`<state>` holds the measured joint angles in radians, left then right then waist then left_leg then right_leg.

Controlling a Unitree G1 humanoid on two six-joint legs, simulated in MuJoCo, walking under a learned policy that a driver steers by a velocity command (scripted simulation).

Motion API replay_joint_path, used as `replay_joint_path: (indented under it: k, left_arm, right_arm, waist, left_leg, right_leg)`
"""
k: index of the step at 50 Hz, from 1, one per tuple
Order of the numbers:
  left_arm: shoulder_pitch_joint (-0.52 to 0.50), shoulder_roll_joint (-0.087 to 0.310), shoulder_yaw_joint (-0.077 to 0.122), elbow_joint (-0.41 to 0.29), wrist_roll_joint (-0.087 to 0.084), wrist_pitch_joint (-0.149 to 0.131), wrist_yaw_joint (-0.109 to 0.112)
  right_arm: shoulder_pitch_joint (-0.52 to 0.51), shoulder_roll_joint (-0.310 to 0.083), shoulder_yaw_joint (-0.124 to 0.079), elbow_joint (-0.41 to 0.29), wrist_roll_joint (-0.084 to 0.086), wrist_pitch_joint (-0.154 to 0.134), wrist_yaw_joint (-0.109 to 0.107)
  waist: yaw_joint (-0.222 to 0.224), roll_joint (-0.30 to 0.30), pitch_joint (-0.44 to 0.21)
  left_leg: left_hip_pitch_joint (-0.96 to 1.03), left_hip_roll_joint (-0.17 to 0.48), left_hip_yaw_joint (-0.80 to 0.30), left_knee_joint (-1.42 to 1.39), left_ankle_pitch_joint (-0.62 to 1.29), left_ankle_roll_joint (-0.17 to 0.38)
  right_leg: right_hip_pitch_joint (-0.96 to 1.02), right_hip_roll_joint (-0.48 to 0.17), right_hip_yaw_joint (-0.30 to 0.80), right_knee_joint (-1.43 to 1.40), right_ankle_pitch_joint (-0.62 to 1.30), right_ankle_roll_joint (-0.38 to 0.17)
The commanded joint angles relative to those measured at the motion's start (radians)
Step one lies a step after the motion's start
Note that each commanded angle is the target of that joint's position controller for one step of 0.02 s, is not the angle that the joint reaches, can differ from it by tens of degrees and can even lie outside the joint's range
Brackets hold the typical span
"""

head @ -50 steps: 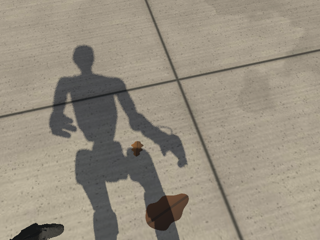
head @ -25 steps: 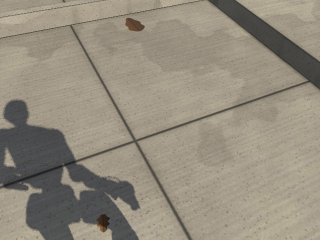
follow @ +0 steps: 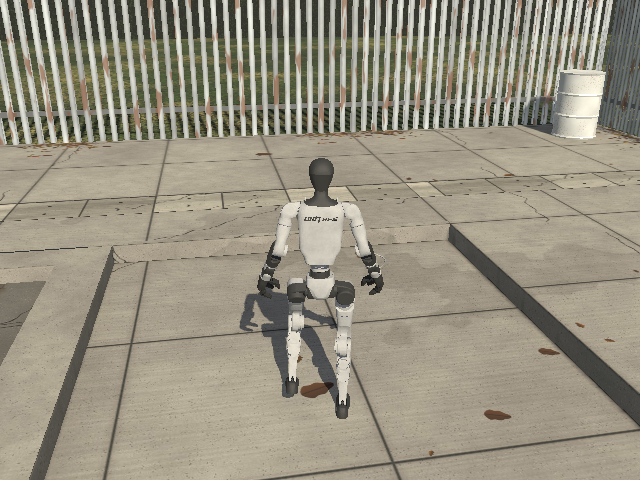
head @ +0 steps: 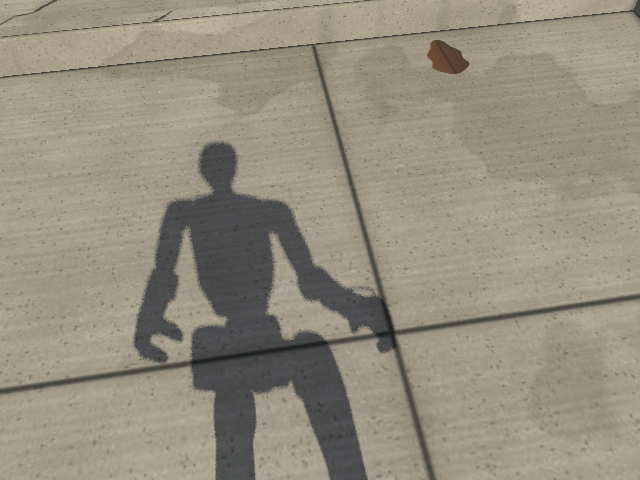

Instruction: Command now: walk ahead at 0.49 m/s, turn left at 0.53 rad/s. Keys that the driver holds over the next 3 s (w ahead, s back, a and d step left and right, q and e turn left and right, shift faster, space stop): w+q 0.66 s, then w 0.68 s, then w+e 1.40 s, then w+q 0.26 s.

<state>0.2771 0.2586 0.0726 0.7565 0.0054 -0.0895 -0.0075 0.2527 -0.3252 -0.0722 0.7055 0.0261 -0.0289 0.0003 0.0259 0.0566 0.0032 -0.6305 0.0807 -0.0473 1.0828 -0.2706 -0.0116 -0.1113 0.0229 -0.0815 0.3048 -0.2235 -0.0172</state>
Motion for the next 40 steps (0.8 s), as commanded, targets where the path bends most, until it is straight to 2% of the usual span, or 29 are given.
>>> replay_joint_path:
  k: [1, 4, 7, 8, 9, 10, 11, 12, 13, 14, 15, 16, 17, 18, 19, 22, 25, 28, 30, 33, 35, 36, 37, 38, 39, 40]
  left_arm:
    - [-0.075, 0.134, 0.031, -0.048, -0.002, -0.022, 0.004]
    - [-0.058, 0.17, 0.037, -0.025, -0.012, -0.019, 0.009]
    - [-0.017, 0.208, 0.047, 0.004, -0.028, -0.008, 0.01]
    - [-0.008, 0.221, 0.051, 0.011, -0.032, -0.002, 0.01]
    - [-0.002, 0.238, 0.055, 0.014, -0.035, 0.005, 0.011]
    - [0.003, 0.257, 0.06, 0.016, -0.037, 0.013, 0.015]
    - [-0.001, 0.263, 0.06, 0.015, -0.04, 0.023, 0.018]
    - [0.017, 0.236, 0.047, 0.011, -0.033, 0.024, 0.023]
    - [0.097, 0.132, 0.011, -0.031, 0.009, 0.015, 0.017]
    - [0.093, 0.107, -0.013, -0.058, 0.009, -0.019, 0.004]
    - [-0.03, 0.202, 0.012, -0.078, -0.034, -0.038, -0.007]
    - [-0.08, 0.192, 0.006, -0.098, -0.047, -0.048, -0.008]
    - [-0.084, 0.178, 0.003, -0.091, -0.026, -0.05, 0.002]
    - [-0.066, 0.184, 0.009, -0.082, -0.009, -0.043, 0.008]
    - [-0.046, 0.185, 0.011, -0.076, -0.003, -0.03, 0.008]
    - [-0.05, 0.15, 0.004, -0.069, 0.013, -0.005, 0.012]
    - [-0.17, 0.116, -0.01, -0.1, 0.014, -0.003, 0.011]
    - [-0.279, 0.099, -0.02, -0.123, 0.003, -0.012, -0.002]
    - [-0.324, 0.111, -0.018, -0.138, -0.008, -0.02, -0.011]
    - [-0.321, 0.148, -0.002, -0.143, -0.013, -0.031, -0.021]
    - [-0.239, 0.161, 0.009, -0.12, -0.013, -0.039, -0.022]
    - [-0.157, 0.177, 0.021, -0.097, -0.005, -0.043, -0.017]
    - [-0.031, 0.217, 0.033, -0.083, 0.011, -0.048, -0.011]
    - [0.092, 0.311, 0.059, -0.048, 0.022, -0.036, -0.01]
    - [0.125, 0.251, 0.05, -0.026, -0.011, -0.03, -0.023]
    - [0.074, 0.186, 0.031, -0.036, -0.018, -0.027, -0.022]
  right_arm:
    - [-0.027, 0.006, 0.012, -0.089, -0.008, -0.01, 0.018]
    - [-0.127, 0.008, 0.021, -0.12, -0.006, -0.019, 0.04]
    - [-0.206, -0.013, 0.016, -0.162, -0.003, -0.015, 0.055]
    - [-0.218, -0.024, 0.011, -0.174, -0.004, -0.013, 0.058]
    - [-0.212, -0.04, 0.003, -0.182, -0.007, -0.01, 0.06]
    - [-0.175, -0.063, -0.01, -0.182, -0.01, -0.005, 0.059]
    - [-0.06, -0.098, -0.032, -0.157, -0.009, -0.001, 0.056]
    - [0.109, -0.157, -0.066, -0.114, -0.004, 0.008, 0.041]
    - [0.187, -0.279, -0.094, -0.104, 0.001, 0.014, 0.021]
    - [0.174, -0.276, -0.079, -0.144, 0.005, -0.001, 0.027]
    - [0.166, -0.198, -0.055, -0.141, -0.007, -0.014, 0.035]
    - [0.125, -0.174, -0.047, -0.133, -0.011, -0.023, 0.035]
    - [0.056, -0.149, -0.039, -0.14, -0.012, -0.026, 0.033]
    - [0.001, -0.123, -0.029, -0.152, -0.022, -0.028, 0.03]
    - [-0.029, -0.113, -0.025, -0.165, -0.032, -0.029, 0.026]
    - [-0.028, -0.115, -0.026, -0.148, -0.024, -0.039, 0.013]
    - [0.017, -0.129, -0.031, -0.119, -0.016, -0.035, -0.005]
    - [0.059, -0.139, -0.035, -0.094, -0.008, -0.028, -0.014]
    - [0.092, -0.145, -0.039, -0.075, -0.003, -0.024, -0.014]
    - [0.109, -0.131, -0.037, -0.06, 0.0, -0.015, -0.018]
    - [0.097, -0.115, -0.034, -0.055, -0.006, -0.009, -0.019]
    - [0.104, -0.082, -0.023, -0.053, -0.01, -0.008, -0.017]
    - [0.11, -0.027, -0.001, -0.062, -0.019, -0.01, -0.013]
    - [0.243, 0.024, 0.016, -0.073, 0.004, -0.02, -0.013]
    - [0.245, -0.044, 0.008, -0.064, 0.015, -0.026, -0.018]
    - [0.14, -0.113, -0.011, -0.069, 0.015, -0.026, -0.019]
  waist:
    - [-0.02, -0.133, 0.053]
    - [0.012, -0.114, 0.066]
    - [0.027, -0.102, 0.08]
    - [0.023, -0.102, 0.078]
    - [0.01, -0.112, 0.059]
    - [-0.019, -0.13, 0.02]
    - [-0.09, -0.126, -0.046]
    - [-0.17, -0.098, -0.133]
    - [-0.135, 0.153, -0.236]
    - [-0.112, 0.198, -0.424]
    - [-0.161, 0.073, -0.343]
    - [-0.135, 0.041, -0.204]
    - [-0.087, -0.038, -0.122]
    - [-0.043, -0.027, -0.087]
    - [-0.015, -0.002, -0.076]
    - [-0.001, -0.008, -0.054]
    - [-0.039, -0.005, -0.013]
    - [-0.082, 0.015, 0.008]
    - [-0.098, 0.023, 0.016]
    - [-0.084, 0.047, 0.012]
    - [-0.043, 0.081, -0.006]
    - [-0.007, 0.076, -0.049]
    - [0.049, 0.005, -0.165]
    - [0.021, -0.283, -0.298]
    - [0.041, -0.324, -0.271]
    - [0.06, -0.212, -0.13]
  left_leg:
    - [-0.092, 0.049, -0.031, -0.124, 0.142, -0.007]
    - [-0.019, 0.03, 0.016, -0.31, 0.283, 0.017]
    - [-0.004, 0.012, 0.047, -0.401, 0.263, 0.054]
    - [0.008, -0.003, 0.065, -0.421, 0.226, 0.07]
    - [0.051, -0.033, 0.093, -0.433, 0.176, 0.09]
    - [0.127, -0.073, 0.127, -0.435, 0.123, 0.112]
    - [0.287, -0.121, 0.156, -0.47, 0.123, 0.142]
    - [0.556, -0.149, 0.132, -0.491, 0.151, 0.18]
    - [0.928, 0.1, -0.288, -0.515, 0.114, 0.311]
    - [1.062, 0.26, -0.791, -0.722, -0.099, 0.446]
    - [1.006, 0.236, -0.714, -0.782, -0.15, 0.375]
    - [0.865, 0.202, -0.587, -0.789, -0.103, 0.339]
    - [0.709, 0.162, -0.483, -0.79, 0.004, 0.312]
    - [0.589, 0.128, -0.403, -0.802, 0.119, 0.296]
    - [0.511, 0.106, -0.373, -0.823, 0.174, 0.295]
    - [0.396, 0.073, -0.286, -0.856, 0.293, 0.309]
    - [0.37, 0.032, -0.232, -0.858, 0.259, 0.278]
    - [0.353, 0.009, -0.226, -0.844, 0.167, 0.241]
    - [0.371, 0.027, -0.267, -0.821, 0.124, 0.235]
    - [0.45, 0.055, -0.355, -0.739, 0.099, 0.218]
    - [0.481, 0.06, -0.369, -0.674, 0.149, 0.196]
    - [0.474, 0.02, -0.343, -0.592, 0.213, 0.171]
    - [0.396, -0.033, -0.276, -0.358, 0.162, 0.134]
    - [0.059, -0.181, -0.131, -0.015, -0.132, 0.046]
    - [-0.119, -0.155, -0.144, 0.149, -0.305, 0.031]
    - [-0.17, -0.113, -0.161, 0.202, -0.224, 0.033]
  right_leg:
    - [0.007, -0.271, 0.117, -0.161, 0.307, -0.176]
    - [0.004, -0.256, 0.025, -0.162, 0.319, -0.144]
    - [0.084, -0.287, -0.015, -0.137, 0.355, -0.119]
    - [0.116, -0.295, -0.031, -0.106, 0.423, -0.11]
    - [0.143, -0.296, -0.051, -0.049, 0.568, -0.099]
    - [0.161, -0.292, -0.072, 0.043, 0.737, -0.087]
    - [0.139, -0.271, -0.103, 0.214, 0.852, -0.068]
    - [0.002, -0.236, -0.122, 0.451, 0.801, -0.034]
    - [-0.394, -0.126, -0.126, 0.855, 0.138, 0.028]
    - [-0.596, 0.019, 0.102, 1.074, -0.379, 0.045]
    - [-0.69, -0.037, 0.19, 1.104, -0.306, 0.024]
    - [-0.711, -0.072, 0.169, 1.042, -0.222, 0.008]
    - [-0.665, -0.112, 0.167, 0.955, -0.155, 0.01]
    - [-0.586, -0.14, 0.172, 0.882, -0.113, 0.014]
    - [-0.526, -0.149, 0.174, 0.855, -0.088, 0.02]
    - [-0.485, -0.134, 0.148, 0.748, -0.019, 0.063]
    - [-0.498, -0.106, 0.147, 0.537, 0.17, 0.089]
    - [-0.427, -0.058, 0.144, 0.335, 0.304, 0.092]
    - [-0.395, -0.041, 0.154, 0.275, 0.316, 0.086]
    - [-0.356, -0.03, 0.179, 0.204, 0.23, 0.059]
    - [-0.265, -0.03, 0.15, 0.172, 0.173, 0.024]
    - [-0.14, -0.033, 0.135, 0.142, 0.164, -0.005]
    - [0.077, -0.161, 0.254, 0.155, 0.126, -0.068]
    - [0.422, -0.369, 0.675, 0.095, -0.068, -0.24]
    - [0.439, -0.423, 0.911, -0.018, -0.345, -0.268]
    - [0.326, -0.387, 0.797, -0.04, -0.381, -0.226]
